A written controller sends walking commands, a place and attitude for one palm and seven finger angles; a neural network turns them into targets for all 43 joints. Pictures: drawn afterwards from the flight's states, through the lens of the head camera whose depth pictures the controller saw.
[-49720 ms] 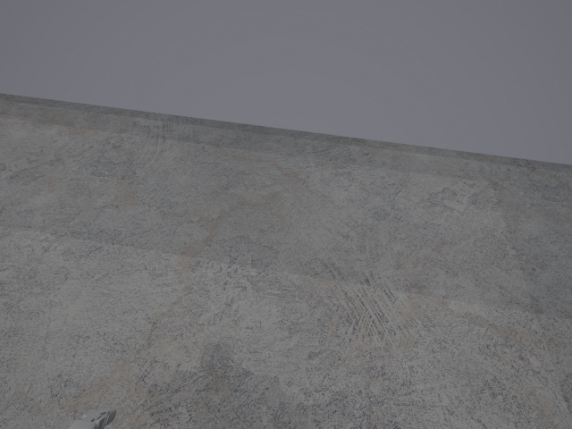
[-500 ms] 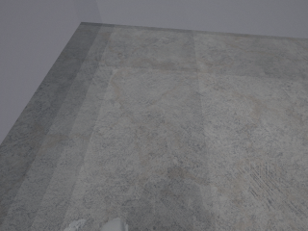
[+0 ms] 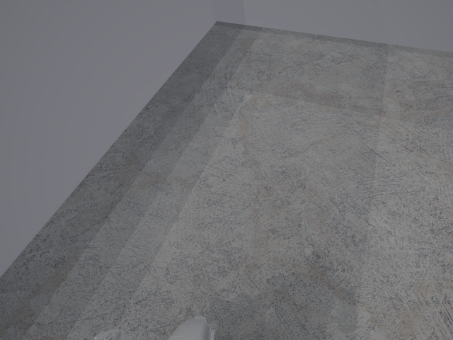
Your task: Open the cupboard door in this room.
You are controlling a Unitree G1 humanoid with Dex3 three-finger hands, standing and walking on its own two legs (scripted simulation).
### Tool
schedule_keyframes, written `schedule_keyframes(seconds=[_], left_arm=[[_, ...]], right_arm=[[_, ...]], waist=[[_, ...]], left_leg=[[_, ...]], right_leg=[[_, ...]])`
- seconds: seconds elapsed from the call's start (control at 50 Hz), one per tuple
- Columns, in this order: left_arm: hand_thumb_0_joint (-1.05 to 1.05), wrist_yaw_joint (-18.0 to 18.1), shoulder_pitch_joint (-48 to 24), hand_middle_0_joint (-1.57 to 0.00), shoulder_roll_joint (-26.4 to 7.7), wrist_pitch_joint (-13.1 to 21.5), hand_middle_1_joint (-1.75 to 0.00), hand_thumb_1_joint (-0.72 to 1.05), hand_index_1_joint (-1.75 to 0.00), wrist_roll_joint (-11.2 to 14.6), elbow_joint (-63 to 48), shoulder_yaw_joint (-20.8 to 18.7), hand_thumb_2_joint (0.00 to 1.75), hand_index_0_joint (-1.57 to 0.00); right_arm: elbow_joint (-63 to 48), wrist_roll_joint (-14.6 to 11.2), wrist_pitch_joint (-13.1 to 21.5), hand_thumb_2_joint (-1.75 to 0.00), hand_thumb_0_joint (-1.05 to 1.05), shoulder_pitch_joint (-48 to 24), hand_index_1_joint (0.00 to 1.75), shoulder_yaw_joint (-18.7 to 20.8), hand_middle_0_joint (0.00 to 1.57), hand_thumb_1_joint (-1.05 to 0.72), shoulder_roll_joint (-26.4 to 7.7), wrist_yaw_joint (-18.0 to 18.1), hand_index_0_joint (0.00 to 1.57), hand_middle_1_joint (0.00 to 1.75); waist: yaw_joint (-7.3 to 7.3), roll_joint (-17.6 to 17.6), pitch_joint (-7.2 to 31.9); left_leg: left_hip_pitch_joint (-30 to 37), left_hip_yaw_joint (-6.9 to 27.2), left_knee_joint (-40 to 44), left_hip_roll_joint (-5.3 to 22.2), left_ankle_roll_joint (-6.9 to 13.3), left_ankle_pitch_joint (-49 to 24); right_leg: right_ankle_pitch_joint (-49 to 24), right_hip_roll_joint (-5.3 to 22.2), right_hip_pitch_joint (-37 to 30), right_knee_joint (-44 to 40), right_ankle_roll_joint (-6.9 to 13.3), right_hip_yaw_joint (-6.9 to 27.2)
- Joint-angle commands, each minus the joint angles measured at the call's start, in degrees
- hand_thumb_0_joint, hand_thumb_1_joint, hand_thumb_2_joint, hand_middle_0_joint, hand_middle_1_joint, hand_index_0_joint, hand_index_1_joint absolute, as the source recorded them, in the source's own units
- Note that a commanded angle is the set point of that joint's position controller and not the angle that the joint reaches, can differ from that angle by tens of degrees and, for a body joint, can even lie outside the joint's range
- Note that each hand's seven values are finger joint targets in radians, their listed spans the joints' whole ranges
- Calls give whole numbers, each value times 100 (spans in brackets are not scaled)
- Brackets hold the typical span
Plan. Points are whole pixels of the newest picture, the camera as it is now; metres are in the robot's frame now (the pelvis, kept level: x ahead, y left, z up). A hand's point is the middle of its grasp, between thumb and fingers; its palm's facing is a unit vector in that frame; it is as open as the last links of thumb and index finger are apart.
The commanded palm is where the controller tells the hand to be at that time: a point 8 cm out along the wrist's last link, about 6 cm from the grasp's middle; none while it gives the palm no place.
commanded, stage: turn to face it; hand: left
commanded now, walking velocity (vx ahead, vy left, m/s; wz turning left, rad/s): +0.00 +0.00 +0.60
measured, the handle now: out of the picture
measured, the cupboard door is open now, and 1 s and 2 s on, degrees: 46 46 46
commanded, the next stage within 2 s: none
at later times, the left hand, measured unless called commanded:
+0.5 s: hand out of the picture -0.02 +0.22 -0.17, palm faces +0.36 -0.90 -0.26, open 7.4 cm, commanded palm none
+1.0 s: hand out of the picture -0.03 +0.14 -0.14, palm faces +0.60 -0.76 -0.26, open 7.3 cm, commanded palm none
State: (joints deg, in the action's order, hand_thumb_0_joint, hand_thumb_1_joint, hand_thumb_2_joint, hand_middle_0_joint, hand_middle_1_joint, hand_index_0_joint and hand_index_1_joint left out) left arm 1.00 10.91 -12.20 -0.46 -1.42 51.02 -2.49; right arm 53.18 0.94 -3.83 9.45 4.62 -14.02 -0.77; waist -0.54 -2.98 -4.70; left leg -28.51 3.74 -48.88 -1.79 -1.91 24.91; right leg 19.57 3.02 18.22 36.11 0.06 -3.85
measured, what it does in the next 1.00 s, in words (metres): steps on the spot, turning left: left foot, then right foot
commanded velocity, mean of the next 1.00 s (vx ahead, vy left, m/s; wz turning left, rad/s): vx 0.00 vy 0.00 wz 0.60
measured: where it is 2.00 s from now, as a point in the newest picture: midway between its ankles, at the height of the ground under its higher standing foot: outside the picture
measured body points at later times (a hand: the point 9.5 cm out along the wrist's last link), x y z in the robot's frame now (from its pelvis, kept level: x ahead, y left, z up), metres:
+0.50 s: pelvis +0.00 +0.00 +0.00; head +0.04 +0.03 +0.45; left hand -0.04 +0.27 -0.15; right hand +0.19 -0.21 -0.13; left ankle -0.02 +0.11 -0.73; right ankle +0.02 -0.14 -0.66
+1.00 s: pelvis +0.03 -0.05 +0.01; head +0.08 -0.04 +0.46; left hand -0.07 +0.18 -0.12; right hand +0.25 -0.21 -0.14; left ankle -0.07 +0.06 -0.67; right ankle +0.07 -0.14 -0.73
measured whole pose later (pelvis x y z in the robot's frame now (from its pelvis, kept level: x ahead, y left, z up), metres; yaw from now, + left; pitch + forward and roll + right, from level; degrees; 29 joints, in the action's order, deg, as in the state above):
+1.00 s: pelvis +0.03 -0.05 +0.01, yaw +38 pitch +0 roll +3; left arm 1.3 13.0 -10.2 0.0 -1.5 51.3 -2.0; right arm 55.2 0.7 -4.8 8.1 4.5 -13.8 -1.6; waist -0.8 0.6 -6.0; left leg -25.2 -2.9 -53.7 2.2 -4.0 24.6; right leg 18.1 7.6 11.3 29.8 0.9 -13.9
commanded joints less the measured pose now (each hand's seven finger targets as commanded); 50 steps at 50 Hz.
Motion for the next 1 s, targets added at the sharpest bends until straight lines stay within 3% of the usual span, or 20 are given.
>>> schedule_keyframes(seconds=[0.0, 0.06, 0.16, 0.22, 0.26, 0.3, 0.32, 0.34, 0.36, 0.46, 0.58, 0.64, 0.66, 0.68, 0.7, 0.72, 0.74, 0.76, 0.8, 0.98], left_arm=[[0, 115, -91, -20, -917, 116, -30, 90, -30, 19, -387, -210, 90, -20], [0, 115, 172, -20, -815, 156, -30, 90, -30, 10, -324, -193, 90, -20], [0, 113, 815, -20, -976, 160, -30, 90, -30, -19, -97, -272, 90, -20], [0, 104, 839, -20, -1123, 138, -30, 90, -30, -47, -61, -360, 90, -20], [0, 83, 710, -20, -1144, 130, -30, 90, -30, -47, -44, -382, 90, -20], [0, 37, 482, -20, -1152, 106, -30, 90, -30, 38, -113, -394, 90, -20], [0, -1, 434, -20, -887, 72, -30, 90, -30, 79, -250, -358, 90, -20], [0, -14, 1, -20, -525, 34, -30, 90, -30, 87, -550, -213, 90, -20], [0, 27, -380, -20, -700, -49, -30, 90, -30, 26, -674, -210, 90, -20], [0, -68, 50, -20, -664, -128, -30, 90, -30, 12, -268, -293, 90, -20], [0, -45, 28, -20, -507, -77, -30, 90, -30, 43, -357, -243, 90, -20], [0, -16, 518, -20, -576, 13, -30, 90, -30, 63, -257, -279, 90, -20], [0, 16, 795, -20, -851, 82, -30, 90, -30, 24, -227, -343, 90, -20], [0, 79, 892, -20, -1422, 147, -30, 90, -30, -68, -219, -457, 90, -20], [0, 96, 808, -20, -1574, 112, -30, 90, -30, -28, -275, -416, 90, -20], [0, 117, 474, -20, -1239, 128, -30, 90, -30, -10, -324, -344, 90, -20], [0, 119, 165, -20, -1019, 143, -30, 90, -30, 10, -369, -291, 90, -20], [0, 123, -52, -20, -918, 106, -30, 90, -30, 23, -443, -264, 90, -20], [0, 105, -36, -20, -775, 138, -30, 90, -30, 22, -468, -200, 90, -20], [0, 103, 649, -20, -1094, 124, -30, 90, -30, -43, -174, -362, 90, -20]], right_arm=[[-420, 15, 50, -90, 0, -146, 30, 168, 20, -90, -500, -70, 20, 30], [-361, -23, 28, -90, 0, -193, 30, 98, 20, -90, -303, -114, 20, 30], [-449, -36, 72, -90, 0, -690, 30, 1, 20, -90, -158, -111, 20, 30], [-477, -51, 122, -90, 0, -715, 30, -34, 20, -90, -152, -99, 20, 30], [-456, -58, 154, -90, 0, -489, 30, -20, 20, -90, -207, -86, 20, 30], [-301, -19, 205, -90, 0, 114, 30, 50, 20, -90, -466, -75, 20, 30], [-221, 29, 250, -90, 0, 468, 30, 196, 20, -90, -1011, -42, 20, 30], [-183, 27, 233, -90, 0, 877, 30, 324, 20, -90, -1547, 21, 20, 30], [-64, 18, 198, -90, 0, 1039, 30, 291, 20, -90, -1479, 52, 20, 30], [-440, 42, 272, -90, 0, -235, 30, 134, 20, -90, -1028, 137, 20, 30], [-469, 79, 227, -90, 0, -136, 30, 217, 20, -90, -1092, 99, 20, 30], [-561, 27, 196, -90, 0, -326, 30, 244, 20, -90, -1046, 90, 20, 30], [-608, -22, 201, -90, 0, -364, 30, 221, 20, -90, -845, 68, 20, 30], [-697, -60, 208, -90, 0, -235, 30, 163, 20, -90, -384, 39, 20, 30], [-751, -13, 197, -90, 0, -410, 30, 180, 20, -90, -551, 21, 20, 30], [-650, 7, 164, -90, 0, -313, 30, 191, 20, -90, -630, 2, 20, 30], [-495, 17, 117, -90, 0, -233, 30, 200, 20, -90, -589, -16, 20, 30], [-410, 5, 69, -90, 0, -136, 30, 200, 20, -90, -526, -42, 20, 30], [-333, 1, 46, -90, 0, -126, 30, 119, 20, -90, -352, -95, 20, 30], [-426, -47, 104, -90, 0, -623, 30, -19, 20, -90, -166, -110, 20, 30]], waist=[[-97, 1496, 343], [-17, 1397, 515], [339, 1406, 595], [384, 1545, 641], [249, 1493, 716], [-154, 929, 914], [-361, -383, 1221], [-616, -1638, 1165], [-619, -753, 1054], [12, -794, 491], [-27, -619, 640], [223, -577, 760], [385, 80, 896], [428, 1896, 964], [479, 2130, 792], [253, 1717, 633], [101, 1878, 473], [-24, 1538, 434], [-60, 1423, 423], [320, 1435, 582]], left_leg=[[-680, -165, -2354, 358, -131, -29], [-562, -444, -1797, 342, -219, -270], [-266, -837, -287, 329, -241, 83], [149, -1007, 504, 319, -138, 166], [675, -1068, 1181, 282, -61, -130], [1948, -1016, 2308, 279, 75, -1387], [2973, 332, 2589, 1308, 530, -2667], [3175, 2112, 2800, 2603, 1402, -4873], [2954, 1740, 2678, 2729, 1619, -4695], [1557, 762, 3036, 1464, 973, -2227], [1386, 1116, 2841, 1339, 1035, -2034], [807, 1157, 2288, 1075, 812, -2102], [279, 855, 1744, 695, 524, -1505], [-736, -121, 296, -161, 34, 159], [-721, -128, -1152, -91, -2, 1133], [-679, 147, -1854, 161, 42, 737], [-700, 80, -2175, 267, -22, 407], [-602, -65, -2317, 334, -89, 84], [-513, -301, -2100, 344, -180, -235], [147, -948, 371, 356, -144, 142]], right_leg=[[-1966, 1655, -611, -1730, 540, 1026], [-2823, 1437, -1125, -1543, 381, 285], [-4015, 1671, -1901, -1176, 484, -3], [-4288, 1862, -1890, -922, 557, -78], [-4058, 1900, -1656, -658, 451, -210], [-3364, 1714, -891, 251, 70, -667], [-1392, 1157, 354, 1348, -293, -878], [1940, 434, 1636, 2540, -598, -603], [1804, 528, 1713, 2951, -487, 98], [390, 320, 1205, 2737, -517, 306], [481, -76, 402, 939, -496, 103], [-384, -211, -809, -578, -447, -10], [-584, 226, -1540, -1452, -358, 429], [-776, 1860, -2139, -2074, 164, 2126], [-1345, 2658, -1380, -2118, 679, 2604], [-1327, 2364, -1042, -2023, 776, 2060], [-1510, 2048, -865, -1987, 665, 1739], [-1819, 1814, -850, -1819, 567, 1197], [-2610, 1482, -954, -1641, 423, 389], [-3763, 1884, -1793, -1093, 583, -168]])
